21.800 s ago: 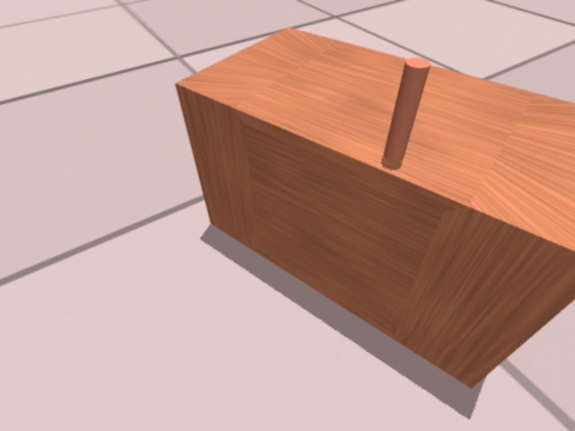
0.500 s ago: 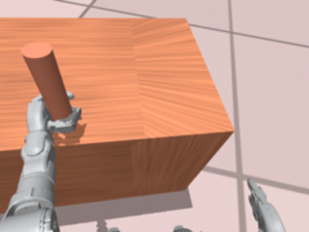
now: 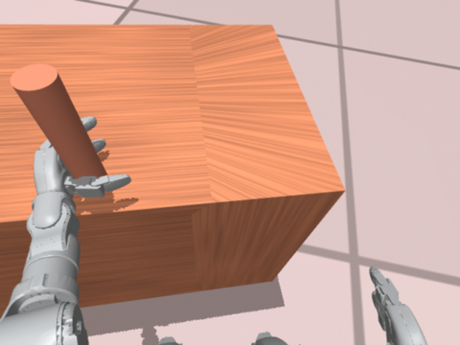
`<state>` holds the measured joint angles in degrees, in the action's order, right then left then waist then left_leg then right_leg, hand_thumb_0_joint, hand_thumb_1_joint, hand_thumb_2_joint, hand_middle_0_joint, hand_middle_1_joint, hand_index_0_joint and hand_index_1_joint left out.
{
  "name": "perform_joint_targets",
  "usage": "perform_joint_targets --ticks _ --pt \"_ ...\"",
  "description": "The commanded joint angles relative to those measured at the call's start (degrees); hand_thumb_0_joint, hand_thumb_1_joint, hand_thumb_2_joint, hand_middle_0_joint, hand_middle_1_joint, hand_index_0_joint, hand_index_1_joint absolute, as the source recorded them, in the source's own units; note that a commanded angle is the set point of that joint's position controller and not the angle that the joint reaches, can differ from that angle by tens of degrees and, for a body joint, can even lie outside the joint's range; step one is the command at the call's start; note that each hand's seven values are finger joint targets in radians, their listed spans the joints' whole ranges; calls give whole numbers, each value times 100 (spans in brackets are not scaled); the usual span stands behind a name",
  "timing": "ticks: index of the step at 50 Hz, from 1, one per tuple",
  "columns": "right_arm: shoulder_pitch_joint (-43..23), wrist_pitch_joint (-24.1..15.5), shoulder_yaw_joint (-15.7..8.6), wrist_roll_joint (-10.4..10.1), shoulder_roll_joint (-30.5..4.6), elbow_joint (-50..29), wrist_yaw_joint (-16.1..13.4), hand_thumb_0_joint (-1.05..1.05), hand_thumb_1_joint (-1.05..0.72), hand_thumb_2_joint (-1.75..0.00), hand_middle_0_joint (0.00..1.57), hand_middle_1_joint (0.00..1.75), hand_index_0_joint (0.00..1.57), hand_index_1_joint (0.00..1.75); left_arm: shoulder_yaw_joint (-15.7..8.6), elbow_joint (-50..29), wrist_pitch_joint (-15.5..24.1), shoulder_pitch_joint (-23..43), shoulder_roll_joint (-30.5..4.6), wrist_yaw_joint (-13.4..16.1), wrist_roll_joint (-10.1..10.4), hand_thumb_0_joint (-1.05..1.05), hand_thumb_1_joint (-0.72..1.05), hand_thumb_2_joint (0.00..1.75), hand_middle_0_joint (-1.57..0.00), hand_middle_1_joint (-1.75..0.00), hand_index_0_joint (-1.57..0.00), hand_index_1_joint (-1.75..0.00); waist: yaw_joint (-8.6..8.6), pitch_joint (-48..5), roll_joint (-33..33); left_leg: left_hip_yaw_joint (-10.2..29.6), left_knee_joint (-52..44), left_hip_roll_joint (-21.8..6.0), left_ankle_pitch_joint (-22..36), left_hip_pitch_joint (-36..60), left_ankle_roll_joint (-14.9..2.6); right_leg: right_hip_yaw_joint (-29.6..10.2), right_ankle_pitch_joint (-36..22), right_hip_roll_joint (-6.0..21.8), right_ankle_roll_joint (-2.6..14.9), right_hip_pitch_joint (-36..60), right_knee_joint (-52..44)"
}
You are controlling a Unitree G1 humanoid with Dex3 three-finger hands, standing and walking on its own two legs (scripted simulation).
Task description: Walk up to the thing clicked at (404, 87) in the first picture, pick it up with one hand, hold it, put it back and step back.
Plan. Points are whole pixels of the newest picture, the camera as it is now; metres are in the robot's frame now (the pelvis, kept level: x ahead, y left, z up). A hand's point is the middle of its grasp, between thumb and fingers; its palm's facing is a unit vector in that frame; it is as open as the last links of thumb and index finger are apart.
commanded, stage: withdraw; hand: left
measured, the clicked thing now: (72, 143) +0.45 +0.22 +0.11
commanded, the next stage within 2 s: rise in 0.40 s
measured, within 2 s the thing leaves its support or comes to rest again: neither
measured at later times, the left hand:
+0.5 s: hand out of the picture +0.46 +0.30 +0.16, palm faces +0.23 -0.97 -0.03, open 16.9 cm
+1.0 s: hand out of the picture +0.37 +0.39 +0.13, palm faces +0.47 -0.79 -0.39, open 17.5 cm
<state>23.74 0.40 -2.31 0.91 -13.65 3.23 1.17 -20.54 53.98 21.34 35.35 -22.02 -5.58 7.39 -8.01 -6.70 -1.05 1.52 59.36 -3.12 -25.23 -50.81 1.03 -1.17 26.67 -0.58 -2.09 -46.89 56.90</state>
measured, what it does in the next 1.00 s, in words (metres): stands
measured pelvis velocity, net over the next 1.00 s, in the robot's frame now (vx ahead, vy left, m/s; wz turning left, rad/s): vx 0.02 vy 0.00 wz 0.02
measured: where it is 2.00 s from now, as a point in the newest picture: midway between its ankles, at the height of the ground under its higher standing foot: outside the picture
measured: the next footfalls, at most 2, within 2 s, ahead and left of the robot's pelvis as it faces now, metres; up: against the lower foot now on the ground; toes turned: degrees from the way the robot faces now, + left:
none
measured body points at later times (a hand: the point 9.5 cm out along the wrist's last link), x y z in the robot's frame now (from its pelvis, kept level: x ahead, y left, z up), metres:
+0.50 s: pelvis +0.01 +0.00 +0.02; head +0.07 +0.03 +0.46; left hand +0.45 +0.35 +0.17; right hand +0.16 -0.26 -0.01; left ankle +0.03 +0.13 -0.67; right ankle +0.01 -0.15 -0.67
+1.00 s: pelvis +0.02 +0.00 +0.04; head +0.06 +0.01 +0.49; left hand +0.34 +0.43 +0.15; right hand +0.18 -0.25 -0.02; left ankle +0.03 +0.13 -0.67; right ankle +0.01 -0.15 -0.67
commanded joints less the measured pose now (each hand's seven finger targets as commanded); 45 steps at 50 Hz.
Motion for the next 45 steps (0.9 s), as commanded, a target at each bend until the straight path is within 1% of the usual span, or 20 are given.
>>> perform_joint_targets --ticks 1,6,8,9,12,16,21,23,26,27,28,29,30,31,33,36,38,39,41,45 --pt "-64 -278 -527 10 -809 -1021 -71 0 53 -5 5 5 5 5 -44 -1169 395 2262 -1073 -8 9 0 -36 20 -35 -25 -35 -25 -16 -2243 734 -64 -747 110 1550 1983 -131 252 -1574 -97 260 559 -687" --pt "-36 -248 -606 -15 -935 -1350 -119 0 56 -5 5 5 5 5 -432 -1857 444 2706 -1793 50 0 0 -36 14 -12 -12 -13 -11 67 -2938 829 -85 -726 143 1698 2231 -156 197 -1829 -67 229 1018 -726" --pt "131 -186 -599 -38 -916 -1224 -137 0 55 -5 5 5 5 5 -464 -1863 400 2611 -1856 22 29 0 -39 11 -8 -8 -9 -7 93 -2802 816 -83 -767 149 1829 2293 -153 209 -1913 -83 220 1097 -755" --pt "161 -174 -619 -56 -943 -1281 -164 0 55 -5 5 5 5 5 -693 -1790 355 2539 -2127 30 46 0 -40 11 -7 -8 -8 -7 87 -2837 719 -94 -736 157 1953 2243 -174 187 -2069 -72 197 1251 -778" --pt "132 -120 -655 -84 -976 -1135 -195 0 55 -5 5 5 5 5 -878 -2067 149 2764 -2558 -22 7 0 -44 11 -6 -8 -7 -7 158 -2939 986 -133 -805 185 2121 2370 -182 124 -2272 -55 194 1467 -865" --pt "-115 -101 -714 -181 -981 -457 -265 0 55 -5 5 5 5 5 -754 -1771 -308 2921 -2624 -251 35 0 -41 9 -5 -6 -6 -5 190 -2292 1114 -134 -1115 171 1866 2447 -146 151 -1889 -82 242 1253 -1086" --pt "-424 -254 -318 -299 -774 -144 -248 0 57 -4 5 5 5 5 -589 -417 -837 2552 -2486 -748 113 0 -42 6 -5 -5 -8 -3 205 -1532 706 -96 -1399 115 1455 2087 -133 266 -1454 -141 274 1095 -1283" --pt "-559 -332 -336 -328 -885 -255 -270 0 58 -4 5 5 5 5 -634 -291 -936 2619 -2724 -967 154 0 -48 5 -7 -7 -9 -4 176 -1615 500 -146 -1391 153 1389 2003 -192 237 -1504 -117 257 1217 -1352" --pt "-114 -409 -251 -327 -789 359 -281 0 61 -4 5 5 5 5 -608 -647 -1054 3079 -2834 -1285 272 0 -55 5 -5 -4 -5 -4 185 -1990 886 -107 -1361 106 1994 2446 -136 299 -1877 -125 272 1196 -1262" --pt "-233 -345 -529 -302 -1115 -172 -271 0 59 -5 5 5 5 5 -798 -809 -1185 2789 -3990 -944 -524 0 -56 3 -5 -4 -6 -4 470 -2402 1071 -132 -1533 145 2360 2916 -44 335 -2108 -93 251 1456 -1394" --pt "-166 -286 -566 -313 -1140 88 -272 0 57 -5 5 5 5 5 -871 -660 -1285 2789 -3819 -659 -462 0 -56 3 -6 -5 -7 -5 336 -2327 1015 -114 -1545 118 2440 2982 -30 360 -2145 -125 242 1430 -1395" --pt "-270 -272 -297 -332 -943 96 -239 0 58 -5 5 5 5 5 -579 -66 -1389 2598 -3367 -616 -457 0 -55 3 -6 -5 -6 -4 186 -1731 622 -106 -1560 112 2227 2700 -61 371 -1992 -133 214 1310 -1460" --pt "-359 -254 -315 -358 -979 52 -221 0 58 -5 5 5 5 5 -534 -175 -1428 2675 -3324 -606 -434 0 -57 5 -6 -7 -6 -6 206 -1686 492 -106 -1603 124 2106 2589 -77 354 -1939 -128 210 1399 -1505" --pt "-306 -228 -556 -334 -1186 135 -251 0 58 -5 5 5 5 5 -736 -378 -1441 2640 -3735 -506 -528 0 -57 4 -5 -6 -6 -6 259 -1889 417 -120 -1598 149 2072 2637 -116 328 -2002 -106 195 1544 -1557" --pt "-243 -202 -469 -353 -1185 64 -223 0 60 -4 5 5 5 5 -1114 -736 -1483 2858 -4503 -327 -702 0 -54 3 -5 -6 -6 -5 462 -2290 736 -128 -1617 165 2192 2865 -107 307 -1982 -70 216 1768 -1600" --pt "-293 -224 -493 -389 -1146 -66 -262 0 54 -6 5 5 5 5 -1391 -1205 -1463 2848 -4915 -83 -824 0 -58 3 -6 -3 -5 -4 586 -2587 1134 -175 -1665 179 2476 3241 -48 289 -2165 -48 225 2028 -1624" --pt "-212 -223 -88 -395 -688 389 -213 0 54 -6 5 5 5 5 -1133 -1061 -1498 2385 -4423 15 -833 0 -56 2 -6 -2 -5 -3 676 -2213 1352 -159 -1704 164 2674 3193 -20 294 -2186 -48 247 1890 -1650" --pt "-382 -244 -89 -405 -673 527 -202 0 53 -6 5 5 5 5 -969 -740 -1540 2066 -4134 80 -837 0 -56 3 -6 -3 -5 -3 655 -1933 1202 -144 -1739 153 2622 3062 -24 308 -2108 -56 248 1809 -1678" --pt "-371 -280 -401 -394 -969 616 -195 0 53 -6 5 5 5 5 -970 -925 -1594 1590 -4020 203 -841 0 -55 3 -6 -2 -4 -3 654 -2023 1323 -141 -1771 117 2762 3281 -2 330 -2089 -64 268 1695 -1708" --pt "-457 -404 -122 -386 -679 637 -111 0 54 -6 5 5 5 5 -655 -1334 -1668 804 -3261 328 -803 0 -54 3 -5 -1 -4 -2 737 -1825 1335 -133 -1889 76 2722 3400 40 426 -1951 -97 288 1709 -1782"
